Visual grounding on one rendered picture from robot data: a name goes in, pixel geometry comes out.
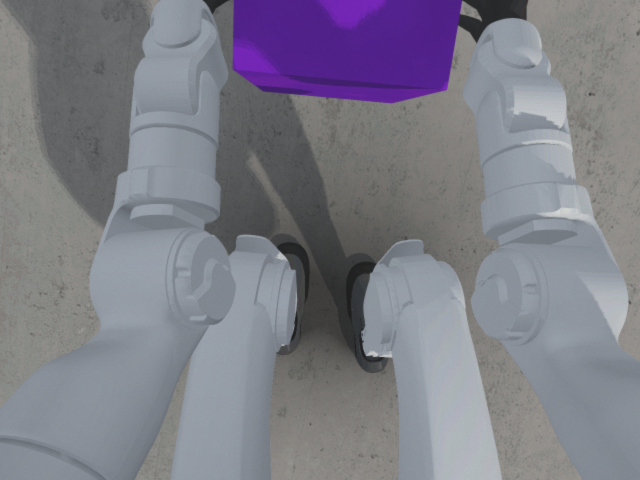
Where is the robot left upper arm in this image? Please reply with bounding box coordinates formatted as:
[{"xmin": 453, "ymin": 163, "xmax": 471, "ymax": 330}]
[{"xmin": 0, "ymin": 227, "xmax": 236, "ymax": 480}]

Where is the robot left forearm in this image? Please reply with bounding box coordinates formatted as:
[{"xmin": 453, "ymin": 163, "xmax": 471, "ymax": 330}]
[{"xmin": 89, "ymin": 0, "xmax": 228, "ymax": 304}]

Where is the right robot hand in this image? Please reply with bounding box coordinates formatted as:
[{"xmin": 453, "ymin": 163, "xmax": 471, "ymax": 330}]
[{"xmin": 458, "ymin": 0, "xmax": 528, "ymax": 44}]

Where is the robot right shin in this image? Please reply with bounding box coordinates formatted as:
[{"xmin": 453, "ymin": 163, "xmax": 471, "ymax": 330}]
[{"xmin": 361, "ymin": 240, "xmax": 466, "ymax": 358}]

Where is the carton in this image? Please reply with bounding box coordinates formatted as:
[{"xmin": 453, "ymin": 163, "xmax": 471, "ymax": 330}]
[{"xmin": 233, "ymin": 0, "xmax": 462, "ymax": 103}]

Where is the robot right forearm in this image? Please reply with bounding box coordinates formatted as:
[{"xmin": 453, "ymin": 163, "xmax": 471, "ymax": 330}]
[{"xmin": 462, "ymin": 18, "xmax": 628, "ymax": 311}]

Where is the robot right thigh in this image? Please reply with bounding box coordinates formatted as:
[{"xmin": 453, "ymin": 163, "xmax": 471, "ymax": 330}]
[{"xmin": 367, "ymin": 254, "xmax": 502, "ymax": 480}]

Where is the robot right upper arm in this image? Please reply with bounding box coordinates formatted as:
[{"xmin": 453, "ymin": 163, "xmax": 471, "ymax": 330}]
[{"xmin": 471, "ymin": 243, "xmax": 640, "ymax": 480}]

